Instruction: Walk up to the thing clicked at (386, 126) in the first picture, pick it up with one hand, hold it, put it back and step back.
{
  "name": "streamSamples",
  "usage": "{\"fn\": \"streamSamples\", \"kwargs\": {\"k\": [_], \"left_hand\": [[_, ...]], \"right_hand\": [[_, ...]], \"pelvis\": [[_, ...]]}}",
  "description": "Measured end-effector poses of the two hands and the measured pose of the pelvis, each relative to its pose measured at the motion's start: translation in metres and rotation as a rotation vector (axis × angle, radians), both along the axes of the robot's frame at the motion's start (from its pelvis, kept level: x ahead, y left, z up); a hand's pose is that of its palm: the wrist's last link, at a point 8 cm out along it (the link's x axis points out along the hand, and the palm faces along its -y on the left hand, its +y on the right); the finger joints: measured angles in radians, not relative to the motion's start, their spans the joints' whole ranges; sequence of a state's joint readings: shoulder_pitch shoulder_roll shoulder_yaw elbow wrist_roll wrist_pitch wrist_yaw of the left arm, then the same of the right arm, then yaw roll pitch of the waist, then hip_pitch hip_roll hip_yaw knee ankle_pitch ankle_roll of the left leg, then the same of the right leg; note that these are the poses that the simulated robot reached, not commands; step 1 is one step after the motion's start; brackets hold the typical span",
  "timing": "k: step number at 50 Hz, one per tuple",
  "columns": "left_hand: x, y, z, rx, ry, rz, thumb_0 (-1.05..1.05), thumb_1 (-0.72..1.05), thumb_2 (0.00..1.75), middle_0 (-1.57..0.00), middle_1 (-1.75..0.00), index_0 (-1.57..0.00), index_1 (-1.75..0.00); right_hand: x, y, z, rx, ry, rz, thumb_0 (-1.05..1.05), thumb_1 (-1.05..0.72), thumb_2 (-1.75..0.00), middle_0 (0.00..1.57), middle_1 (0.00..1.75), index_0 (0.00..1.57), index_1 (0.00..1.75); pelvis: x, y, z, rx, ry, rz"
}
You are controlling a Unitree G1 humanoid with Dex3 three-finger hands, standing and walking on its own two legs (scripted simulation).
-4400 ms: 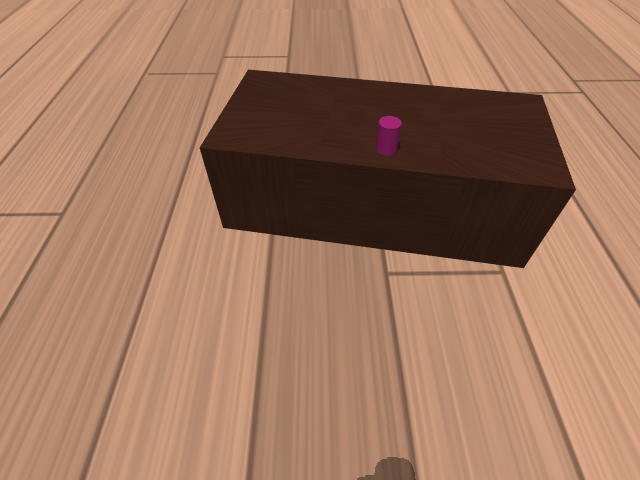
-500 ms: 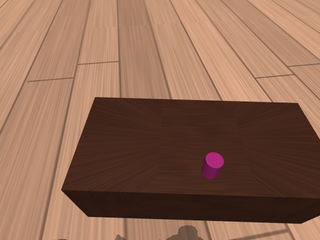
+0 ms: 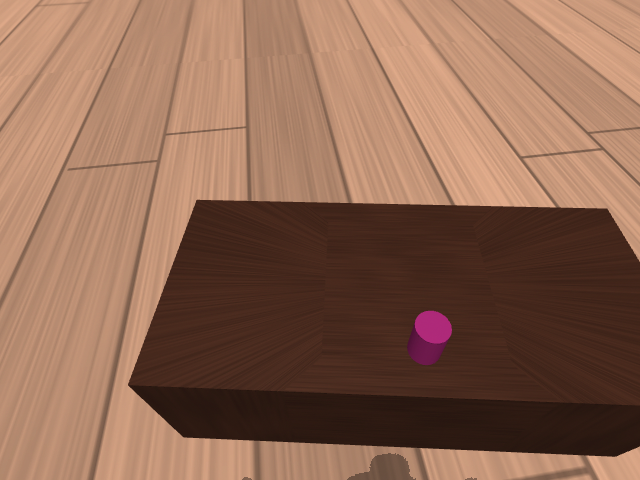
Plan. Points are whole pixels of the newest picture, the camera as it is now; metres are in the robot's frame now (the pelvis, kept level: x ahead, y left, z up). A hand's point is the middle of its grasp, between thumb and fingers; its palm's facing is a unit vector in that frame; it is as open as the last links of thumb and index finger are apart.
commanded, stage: walk up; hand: right
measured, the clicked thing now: (428, 338) +0.45 -0.20 -0.31
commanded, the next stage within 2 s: stand in 0.48 s
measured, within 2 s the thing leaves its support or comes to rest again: neither
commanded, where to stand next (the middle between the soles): +0.04 +0.01 m, yaw -1 degrees
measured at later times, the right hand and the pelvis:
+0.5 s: hand out of the picture +0.07 -0.25 -0.16, palm faces -0.02 +0.94 -0.34, open 7.4 cm; pelvis +0.00 +0.00 +0.00, yaw +0 degrees
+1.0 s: hand out of the picture +0.07 -0.26 -0.16, palm faces -0.03 +0.94 -0.33, open 7.4 cm; pelvis +0.01 -0.01 +0.00, yaw +0 degrees
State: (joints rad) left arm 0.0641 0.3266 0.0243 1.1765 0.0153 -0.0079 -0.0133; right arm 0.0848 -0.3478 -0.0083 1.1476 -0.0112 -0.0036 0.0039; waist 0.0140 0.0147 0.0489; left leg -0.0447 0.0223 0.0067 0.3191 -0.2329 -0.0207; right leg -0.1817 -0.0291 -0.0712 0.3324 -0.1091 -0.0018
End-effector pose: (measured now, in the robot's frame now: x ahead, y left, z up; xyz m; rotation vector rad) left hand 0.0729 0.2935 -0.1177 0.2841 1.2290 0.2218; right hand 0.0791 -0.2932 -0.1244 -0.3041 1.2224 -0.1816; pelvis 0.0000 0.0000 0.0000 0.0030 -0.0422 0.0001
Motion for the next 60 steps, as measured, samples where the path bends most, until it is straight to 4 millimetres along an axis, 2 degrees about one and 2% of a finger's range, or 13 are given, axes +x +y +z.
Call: {"fn": "streamSamples", "kwargs": {"k": [8, 15, 26, 41, 50, 60], "left_hand": [[0.007, -0.002, 0.000, -0.001, -0.013, -0.011, 0.01, 0.91, 0.89, -0.20, -0.30, -0.21, -0.30], [0.013, -0.001, 0.001, -0.001, -0.021, -0.020, 0.01, 0.91, 0.89, -0.20, -0.30, -0.21, -0.30], [0.016, -0.002, 0.000, -0.006, -0.027, -0.026, 0.01, 0.91, 0.89, -0.20, -0.30, -0.21, -0.30], [0.003, -0.002, 0.002, 0.013, 0.001, -0.031, 0.01, 0.91, 0.89, -0.20, -0.30, -0.21, -0.30], [-0.002, -0.005, 0.002, 0.020, 0.019, -0.028, 0.01, 0.91, 0.89, -0.20, -0.30, -0.21, -0.30], [0.002, -0.009, 0.001, 0.017, 0.019, -0.031, 0.01, 0.91, 0.89, -0.21, -0.30, -0.21, -0.30]], "right_hand": [[-0.016, -0.004, -0.001, -0.008, 0.034, -0.014, 0.01, -0.90, -0.90, 0.20, 0.30, 0.20, 0.30], [-0.021, -0.005, -0.001, -0.012, 0.038, -0.021, 0.01, -0.90, -0.90, 0.20, 0.30, 0.20, 0.30], [-0.018, -0.003, 0.000, -0.013, 0.024, -0.018, 0.01, -0.90, -0.90, 0.20, 0.30, 0.20, 0.30], [-0.009, -0.007, 0.000, -0.003, 0.011, -0.004, 0.01, -0.90, -0.90, 0.20, 0.30, 0.20, 0.30], [-0.010, -0.013, -0.001, -0.004, 0.026, -0.004, 0.01, -0.90, -0.90, 0.20, 0.30, 0.20, 0.30], [-0.013, -0.017, -0.002, -0.008, 0.043, -0.006, 0.01, -0.90, -0.90, 0.20, 0.30, 0.20, 0.30]], "pelvis": [[0.001, -0.001, 0.000, -0.001, 0.003, -0.001], [0.001, -0.001, 0.000, -0.001, 0.003, -0.003], [0.002, 0.000, 0.000, 0.001, 0.001, -0.006], [0.004, -0.006, 0.000, 0.003, 0.001, -0.001], [0.006, -0.010, 0.000, 0.002, 0.004, 0.000], [0.008, -0.013, 0.000, 0.000, 0.008, 0.000]]}}
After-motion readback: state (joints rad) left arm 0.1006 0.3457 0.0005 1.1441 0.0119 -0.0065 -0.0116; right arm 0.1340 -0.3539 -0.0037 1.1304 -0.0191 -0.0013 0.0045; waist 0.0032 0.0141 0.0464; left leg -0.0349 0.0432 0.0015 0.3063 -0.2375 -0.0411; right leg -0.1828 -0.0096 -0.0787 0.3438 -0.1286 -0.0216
